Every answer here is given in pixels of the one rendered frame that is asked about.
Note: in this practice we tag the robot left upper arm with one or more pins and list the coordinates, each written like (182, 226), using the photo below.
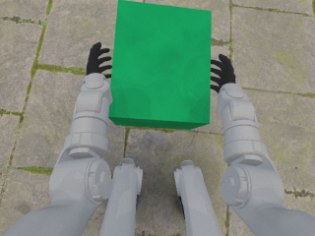
(76, 187)

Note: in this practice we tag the robot right upper arm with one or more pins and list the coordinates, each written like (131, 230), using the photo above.
(256, 194)

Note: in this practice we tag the right robot forearm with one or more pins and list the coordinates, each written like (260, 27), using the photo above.
(240, 129)

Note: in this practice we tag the robot right shin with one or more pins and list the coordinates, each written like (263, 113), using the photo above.
(189, 162)

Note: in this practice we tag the right robot hand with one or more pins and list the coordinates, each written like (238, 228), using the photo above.
(226, 73)

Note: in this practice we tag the robot left shin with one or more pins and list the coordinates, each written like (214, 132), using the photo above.
(126, 161)

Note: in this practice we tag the robot shin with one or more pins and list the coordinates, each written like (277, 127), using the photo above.
(126, 161)
(189, 162)

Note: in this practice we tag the left robot hand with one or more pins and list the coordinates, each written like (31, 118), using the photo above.
(94, 62)

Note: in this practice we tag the left robot forearm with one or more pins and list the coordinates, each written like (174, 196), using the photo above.
(87, 137)

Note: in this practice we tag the carton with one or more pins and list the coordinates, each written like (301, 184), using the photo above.
(161, 66)

